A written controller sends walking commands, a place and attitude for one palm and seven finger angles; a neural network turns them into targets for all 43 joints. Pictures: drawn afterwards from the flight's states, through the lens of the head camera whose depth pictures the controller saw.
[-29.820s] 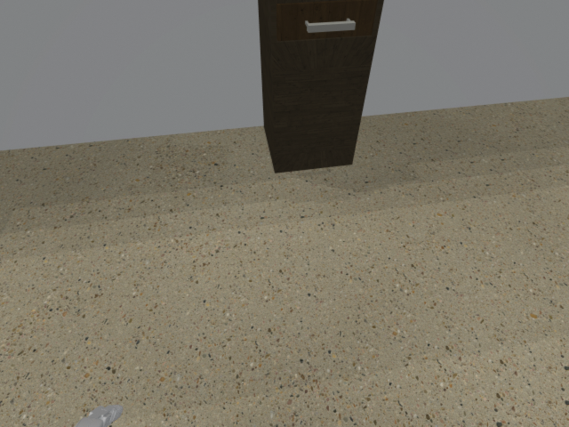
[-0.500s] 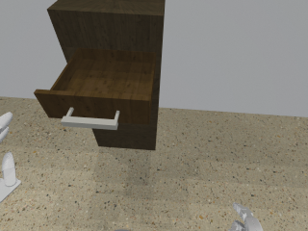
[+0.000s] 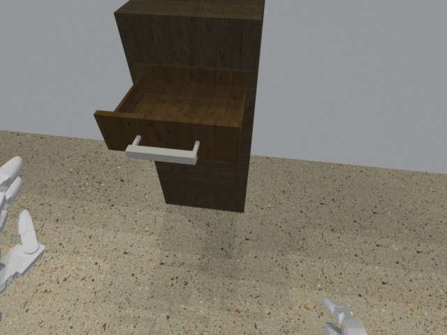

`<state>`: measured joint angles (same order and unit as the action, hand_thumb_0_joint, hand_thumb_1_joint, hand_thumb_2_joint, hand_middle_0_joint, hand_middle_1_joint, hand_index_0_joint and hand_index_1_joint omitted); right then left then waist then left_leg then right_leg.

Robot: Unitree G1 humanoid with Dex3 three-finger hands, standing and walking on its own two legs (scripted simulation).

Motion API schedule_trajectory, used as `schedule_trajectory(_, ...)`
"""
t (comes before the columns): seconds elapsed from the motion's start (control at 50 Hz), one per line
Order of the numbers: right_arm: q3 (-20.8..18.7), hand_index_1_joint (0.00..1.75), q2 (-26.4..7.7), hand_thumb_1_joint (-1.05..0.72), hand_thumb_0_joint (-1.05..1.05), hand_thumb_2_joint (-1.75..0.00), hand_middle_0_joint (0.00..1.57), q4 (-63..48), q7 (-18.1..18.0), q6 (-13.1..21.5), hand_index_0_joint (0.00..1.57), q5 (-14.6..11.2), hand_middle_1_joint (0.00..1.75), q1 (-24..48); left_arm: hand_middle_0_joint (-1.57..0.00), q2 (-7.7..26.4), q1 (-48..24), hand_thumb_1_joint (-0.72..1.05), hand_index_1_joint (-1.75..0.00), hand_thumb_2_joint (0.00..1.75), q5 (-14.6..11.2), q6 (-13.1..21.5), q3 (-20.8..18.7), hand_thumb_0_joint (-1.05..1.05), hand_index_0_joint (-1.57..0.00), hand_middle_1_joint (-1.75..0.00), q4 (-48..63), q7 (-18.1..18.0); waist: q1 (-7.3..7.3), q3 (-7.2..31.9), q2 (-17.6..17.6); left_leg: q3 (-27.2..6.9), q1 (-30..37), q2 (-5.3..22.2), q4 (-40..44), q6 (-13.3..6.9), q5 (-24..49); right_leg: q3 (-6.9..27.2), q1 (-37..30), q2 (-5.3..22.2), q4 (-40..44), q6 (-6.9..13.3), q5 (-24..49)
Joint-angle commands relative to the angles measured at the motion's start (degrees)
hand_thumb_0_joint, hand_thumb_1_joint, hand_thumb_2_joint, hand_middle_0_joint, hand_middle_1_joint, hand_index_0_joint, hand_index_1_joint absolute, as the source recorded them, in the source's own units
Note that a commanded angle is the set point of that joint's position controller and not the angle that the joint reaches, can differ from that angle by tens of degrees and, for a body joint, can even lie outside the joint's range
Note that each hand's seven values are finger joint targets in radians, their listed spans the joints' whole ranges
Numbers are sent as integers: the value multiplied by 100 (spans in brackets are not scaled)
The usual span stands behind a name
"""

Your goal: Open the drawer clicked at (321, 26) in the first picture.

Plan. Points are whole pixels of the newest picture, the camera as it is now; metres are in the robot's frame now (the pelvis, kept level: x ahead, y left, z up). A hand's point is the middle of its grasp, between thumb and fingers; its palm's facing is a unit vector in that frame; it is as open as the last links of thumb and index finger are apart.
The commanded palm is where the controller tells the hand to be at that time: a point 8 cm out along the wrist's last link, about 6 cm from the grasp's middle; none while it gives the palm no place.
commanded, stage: stop stepping back and stand still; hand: left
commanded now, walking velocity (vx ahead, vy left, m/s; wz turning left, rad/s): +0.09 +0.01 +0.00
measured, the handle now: (164, 148) +0.56 +0.20 -0.01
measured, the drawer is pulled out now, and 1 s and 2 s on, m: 0.29 0.29 0.29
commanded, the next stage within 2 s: let the arm hang, fingers relaxed in 0.18 s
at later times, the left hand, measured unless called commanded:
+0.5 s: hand (132, 334) +0.15 +0.19 -0.11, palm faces +0.02 -0.96 -0.27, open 7.4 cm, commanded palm none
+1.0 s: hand out of the picture -0.03 +0.20 -0.16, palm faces +0.03 -0.97 -0.22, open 7.3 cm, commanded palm none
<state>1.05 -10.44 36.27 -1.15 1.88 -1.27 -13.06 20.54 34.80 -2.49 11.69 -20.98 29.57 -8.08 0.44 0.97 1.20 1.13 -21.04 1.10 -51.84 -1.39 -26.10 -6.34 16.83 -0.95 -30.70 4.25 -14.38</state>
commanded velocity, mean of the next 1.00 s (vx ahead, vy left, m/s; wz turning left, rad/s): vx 0.01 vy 0.00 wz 0.00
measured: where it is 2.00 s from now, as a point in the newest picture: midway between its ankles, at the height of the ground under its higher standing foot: outside the picture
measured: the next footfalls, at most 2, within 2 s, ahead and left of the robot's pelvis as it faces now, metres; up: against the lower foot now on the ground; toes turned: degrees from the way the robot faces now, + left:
none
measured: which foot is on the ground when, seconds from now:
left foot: down 0.00-1.00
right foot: down 0.00-1.00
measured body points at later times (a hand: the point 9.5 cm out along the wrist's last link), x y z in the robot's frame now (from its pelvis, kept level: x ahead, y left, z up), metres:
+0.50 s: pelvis +0.01 +0.00 -0.01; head +0.00 -0.02 +0.44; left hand +0.15 +0.24 -0.09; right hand +0.12 -0.23 -0.14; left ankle +0.02 +0.13 -0.73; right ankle +0.01 -0.09 -0.73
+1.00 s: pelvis -0.01 +0.01 +0.01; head +0.01 +0.00 +0.46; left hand -0.03 +0.25 -0.14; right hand -0.02 -0.20 -0.15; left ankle +0.02 +0.13 -0.73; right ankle +0.01 -0.09 -0.73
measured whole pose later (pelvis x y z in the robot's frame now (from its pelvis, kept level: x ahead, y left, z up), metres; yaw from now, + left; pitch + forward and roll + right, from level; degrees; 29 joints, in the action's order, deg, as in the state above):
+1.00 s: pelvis -0.01 +0.01 +0.01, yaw +0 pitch -2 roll +0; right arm 0.4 -7.6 62.6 -1.5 -1.0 0.8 -17.2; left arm 9.8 17.5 0.4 -0.8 -0.6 -64.1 -1.3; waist 0.1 -4.3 1.5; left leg 3.6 -10.6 1.6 -23.6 -0.2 -10.7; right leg -4.5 9.2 0.1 -22.7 1.4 -11.4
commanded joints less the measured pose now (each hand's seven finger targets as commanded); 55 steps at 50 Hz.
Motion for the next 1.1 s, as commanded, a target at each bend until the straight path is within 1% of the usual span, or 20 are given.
schedule_trajectory(0.0,-268,30,-651,-90,0,-90,20,-992,-172,244,20,89,30,712,-20,886,-275,90,-30,90,83,218,-327,0,-20,-30,1340,-156,-199,93,-985,200,385,147,1020,-66,359,1463,572,1416,1761,454,-1723)
schedule_trajectory(0.04,-268,30,-680,-90,0,-90,20,-978,-271,385,20,144,30,645,-20,1018,-437,90,-30,90,111,224,-324,0,-20,-30,1939,-254,-234,171,-389,414,1113,-52,2274,-81,651,1218,661,1153,1515,249,-2109)
schedule_trajectory(0.06,-313,30,-798,-90,0,-90,20,-1012,-337,458,20,164,30,654,-20,1249,-513,90,-30,90,101,254,-441,0,-20,-30,2417,-305,-237,163,231,162,1418,46,2808,-101,565,1118,720,996,1024,123,-1939)
schedule_trajectory(0.1,-295,30,-865,-90,0,-90,20,-1103,-311,584,20,228,30,517,-20,1177,-379,90,-30,90,172,363,-501,0,-20,-30,2795,-379,-107,79,1953,-2247,1152,1555,4158,-693,-765,307,1085,30,-1151,-329,-1554)
schedule_trajectory(0.12,-272,30,-734,-90,0,-90,20,-1105,-275,664,20,221,30,508,-20,1289,-351,90,-30,90,224,348,-565,0,-20,-30,2844,-400,-123,82,1717,-2261,797,1786,4271,-925,-215,378,971,-67,-2137,-370,-1455)
schedule_trajectory(0.14,-267,30,-634,-90,0,-90,20,-999,-248,750,20,177,30,470,-20,1321,-180,90,-30,90,164,326,-696,0,-20,-30,2633,-386,-106,21,1427,-1995,593,1645,4269,-849,-10,523,897,83,-2413,-387,-1358)
schedule_trajectory(0.16,-285,30,-608,-90,0,-90,20,-983,-253,814,20,161,30,421,-20,1508,-11,90,-30,90,119,305,-912,0,-20,-30,2627,-395,-67,160,1323,-1721,783,1579,4013,-807,661,554,896,166,-2306,-424,-1271)
schedule_trajectory(0.22,-286,30,-647,-90,0,-90,20,-819,-169,830,20,66,30,413,-20,1045,521,90,-30,90,32,183,-744,0,-20,-30,1793,-374,-61,178,1093,-578,940,1112,3134,-496,2888,188,210,99,-551,-518,-918)
schedule_trajectory(0.24,-303,30,-723,-90,0,-90,20,-830,-163,794,20,40,30,420,-20,984,559,90,-30,90,7,198,-716,0,-20,-30,1571,-338,-83,182,978,-429,788,1019,2891,-375,2876,101,-252,44,132,-516,-547)
schedule_trajectory(0.26,-683,30,-1198,-90,0,-90,20,233,207,910,20,161,30,796,-20,-260,-270,90,-30,90,495,-657,1773,0,-20,-30,-2983,457,-219,192,354,-113,664,704,1995,-72,3043,493,-160,571,273,-356,1276)
schedule_trajectory(0.3,-590,30,-717,-90,0,-90,20,101,169,426,20,114,30,-67,-20,-261,-371,90,-30,90,549,-1265,1615,0,-20,-30,-3304,679,-293,628,-645,-2,246,399,1529,182,1750,1059,-517,1217,159,-105,3019)
schedule_trajectory(0.34,-407,30,-672,-90,0,-90,20,305,189,203,20,94,30,-249,-20,-129,-1052,90,-30,90,473,-1181,1583,0,-20,-30,-3784,814,-314,353,-1096,-152,370,288,1805,102,1302,721,203,1149,217,-105,1234)
schedule_trajectory(0.36,-423,30,-725,-90,0,-90,20,304,177,104,20,174,30,-133,-20,-173,-1162,90,-30,90,487,-1185,1634,0,-20,-30,-4086,780,-208,373,-1591,-236,254,307,1694,50,1720,717,-28,944,179,-108,1253)
schedule_trajectory(0.4,-365,30,-731,-90,0,-90,20,357,135,-25,20,255,30,101,-20,-24,-1285,90,-30,90,478,-1174,1605,0,-20,-30,-4811,750,-72,112,-1971,-80,31,69,1436,39,1479,1038,-389,1193,429,64,2093)
schedule_trajectory(0.44,-346,30,-680,-90,0,-90,20,519,102,-158,20,279,30,158,-20,65,-1530,90,-30,90,454,-1192,1629,0,-20,-30,-5543,713,-68,-107,-1749,-67,117,-4,1566,77,976,1141,-502,1226,584,151,2399)
schedule_trajectory(0.52,-230,30,-610,-90,0,-90,20,1094,57,-181,20,263,30,12,-20,-100,-1770,90,-30,90,352,-1204,1759,0,-20,-30,-6735,680,-68,-293,460,-346,772,372,2525,-13,2473,851,-272,664,588,-194,795)
schedule_trajectory(0.6,-251,30,-395,-90,0,-90,20,1464,-38,-198,20,267,30,-173,-20,-404,-1499,90,-30,90,359,-1162,1714,0,-20,-30,-7594,649,-29,-13,989,-317,845,395,2740,-14,1910,823,-745,612,987,-147,589)
schedule_trajectory(0.68,-269,30,-412,-90,0,-90,20,1781,-77,-224,20,226,30,-454,-20,-404,-1647,90,-30,90,336,-1147,1801,0,-20,-30,-8129,668,-86,180,330,-292,1074,475,2799,-2,1919,759,-882,644,1122,-121,691)
schedule_trajectory(0.82,-225,30,-370,-90,0,-90,20,2266,-102,-238,20,203,30,-697,-20,-465,-1584,90,-30,90,317,-1169,1902,0,-20,-30,-8874,657,-79,-552,-75,-292,995,513,3195,-4,1680,738,-563,613,1361,-151,251)
schedule_trajectory(1.08,-225,30,-78,-90,0,-90,20,2710,-89,-255,20,217,30,-904,-20,-648,-1417,90,-30,90,327,-1162,1931,0,-20,-30,-9305,588,-89,-816,-130,-216,945,431,3393,-5,1078,798,-253,595,1419,-201,-289)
